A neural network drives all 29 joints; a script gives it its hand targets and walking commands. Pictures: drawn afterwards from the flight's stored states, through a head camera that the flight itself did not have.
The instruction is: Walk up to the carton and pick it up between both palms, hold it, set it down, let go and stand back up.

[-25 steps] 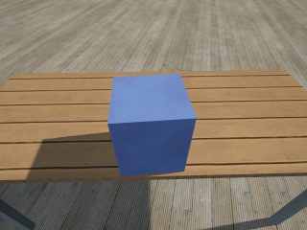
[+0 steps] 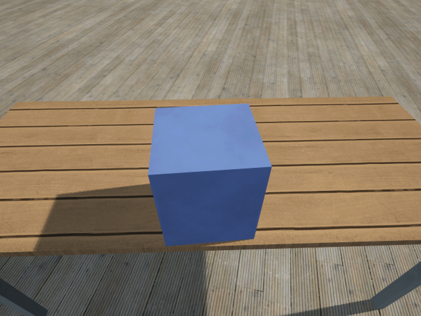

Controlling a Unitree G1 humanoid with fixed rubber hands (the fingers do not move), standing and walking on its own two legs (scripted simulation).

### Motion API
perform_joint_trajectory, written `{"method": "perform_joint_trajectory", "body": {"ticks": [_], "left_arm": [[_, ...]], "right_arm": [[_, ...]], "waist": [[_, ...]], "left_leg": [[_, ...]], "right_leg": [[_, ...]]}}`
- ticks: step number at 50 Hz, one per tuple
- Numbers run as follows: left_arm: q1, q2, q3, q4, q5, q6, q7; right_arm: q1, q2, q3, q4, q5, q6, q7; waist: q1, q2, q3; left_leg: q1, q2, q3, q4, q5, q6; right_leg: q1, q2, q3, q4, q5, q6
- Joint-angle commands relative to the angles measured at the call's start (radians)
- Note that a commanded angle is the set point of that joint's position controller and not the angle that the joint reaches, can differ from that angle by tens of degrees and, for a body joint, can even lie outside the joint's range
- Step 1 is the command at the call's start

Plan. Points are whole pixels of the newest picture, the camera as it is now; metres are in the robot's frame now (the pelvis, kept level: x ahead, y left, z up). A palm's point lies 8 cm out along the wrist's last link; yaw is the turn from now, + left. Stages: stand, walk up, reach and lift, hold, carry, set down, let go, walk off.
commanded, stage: stand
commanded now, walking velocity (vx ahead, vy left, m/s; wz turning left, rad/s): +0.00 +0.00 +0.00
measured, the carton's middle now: (206, 175) +0.43 +0.04 +0.03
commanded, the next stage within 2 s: none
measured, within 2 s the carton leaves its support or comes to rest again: neither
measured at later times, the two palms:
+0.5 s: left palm out of the picture -0.01 +0.23 -0.14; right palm out of the picture -0.02 -0.23 -0.14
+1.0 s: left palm out of the picture +0.00 +0.23 -0.14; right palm out of the picture -0.01 -0.22 -0.14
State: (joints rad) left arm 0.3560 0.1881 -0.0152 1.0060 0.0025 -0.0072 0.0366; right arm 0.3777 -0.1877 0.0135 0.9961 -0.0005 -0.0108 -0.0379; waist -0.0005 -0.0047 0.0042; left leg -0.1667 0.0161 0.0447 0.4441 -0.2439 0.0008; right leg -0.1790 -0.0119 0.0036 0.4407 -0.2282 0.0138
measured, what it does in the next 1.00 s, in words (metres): stands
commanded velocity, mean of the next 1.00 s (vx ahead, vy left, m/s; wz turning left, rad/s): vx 0.00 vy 0.00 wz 0.00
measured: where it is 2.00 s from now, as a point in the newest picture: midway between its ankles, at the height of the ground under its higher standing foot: outside the picture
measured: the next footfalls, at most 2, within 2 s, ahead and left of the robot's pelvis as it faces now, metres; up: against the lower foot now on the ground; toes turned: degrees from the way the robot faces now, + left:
none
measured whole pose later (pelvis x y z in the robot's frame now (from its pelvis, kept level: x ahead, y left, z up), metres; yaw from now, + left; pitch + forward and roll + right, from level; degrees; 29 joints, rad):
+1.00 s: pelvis +0.01 +0.00 +0.00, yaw +0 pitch -1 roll +0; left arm 0.34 0.17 -0.02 1.07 0.00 -0.01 0.04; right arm 0.37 -0.17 0.01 1.03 0.00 -0.01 -0.04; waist 0.00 -0.01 0.01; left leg -0.15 0.01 0.05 0.42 -0.25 0.01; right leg -0.17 -0.02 0.01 0.43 -0.24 0.02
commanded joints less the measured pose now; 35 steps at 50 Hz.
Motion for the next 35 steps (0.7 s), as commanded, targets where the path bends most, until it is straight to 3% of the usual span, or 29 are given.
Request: {"method": "perform_joint_trajectory", "body": {"ticks": [1,6,7,8,10,12,17,21,35], "left_arm": [[0.055,0.114,0.024,-0.027,0.001,-0.013,0.007],[0.068,0.108,0.023,-0.004,0.002,-0.008,0.007],[0.065,0.118,0.023,-0.009,0.001,-0.009,0.007],[0.069,0.107,0.023,-0.007,0.001,-0.01,0.008],[0.061,0.111,0.025,-0.006,0.001,-0.013,0.008],[0.058,0.112,0.027,0.0,0.002,-0.014,0.007],[0.057,0.103,0.024,0.012,-0.002,-0.013,0.008],[0.063,0.1,0.02,0.02,-0.002,-0.011,0.011],[0.057,0.093,0.019,0.029,0.001,-0.009,0.011]], "right_arm": [[0.083,-0.125,-0.029,-0.019,0.0,-0.011,-0.006],[0.075,-0.113,-0.026,-0.015,0.0,-0.005,-0.006],[0.075,-0.117,-0.024,-0.013,0.001,-0.006,-0.006],[0.08,-0.117,-0.026,-0.014,-0.002,-0.007,-0.006],[0.084,-0.114,-0.026,-0.015,0.0,-0.01,-0.007],[0.078,-0.126,-0.032,-0.014,-0.001,-0.011,-0.007],[0.074,-0.117,-0.029,-0.007,0.002,-0.012,-0.007],[0.091,-0.093,-0.017,0.001,-0.002,-0.011,-0.009],[0.082,-0.103,-0.022,0.004,0.0,-0.011,-0.01]], "waist": [[-0.004,0.0,0.088],[-0.004,0.021,0.135],[-0.005,-0.005,0.135],[-0.002,0.011,0.109],[0.001,-0.011,0.095],[-0.003,0.017,0.075],[-0.005,-0.007,0.085],[-0.003,0.006,0.086],[0.001,0.003,0.093]], "left_leg": [[-0.043,0.093,-0.085,-0.095,0.059,0.004],[-0.08,0.091,-0.097,-0.125,-0.035,0.008],[-0.071,0.093,-0.102,-0.123,-0.012,0.008],[-0.063,0.092,-0.095,-0.116,0.007,0.007],[-0.055,0.089,-0.098,-0.116,0.0,0.007],[-0.047,0.09,-0.099,-0.12,-0.006,0.012],[-0.054,0.092,-0.094,-0.117,0.011,0.006],[-0.036,0.093,-0.09,-0.108,0.065,0.007],[-0.029,0.09,-0.08,-0.11,0.044,0.009]], "right_leg": [[-0.049,-0.078,0.072,-0.087,0.071,-0.014],[-0.077,-0.079,0.08,-0.094,0.006,-0.015],[-0.074,-0.079,0.081,-0.093,0.014,-0.014],[-0.062,-0.078,0.083,-0.094,0.024,-0.013],[-0.06,-0.077,0.077,-0.09,0.019,-0.009],[-0.044,-0.08,0.08,-0.087,0.019,-0.014],[-0.06,-0.079,0.072,-0.084,0.037,-0.013],[-0.056,-0.086,0.083,-0.083,0.076,-0.014],[-0.06,-0.086,0.086,-0.087,0.056,-0.012]]}}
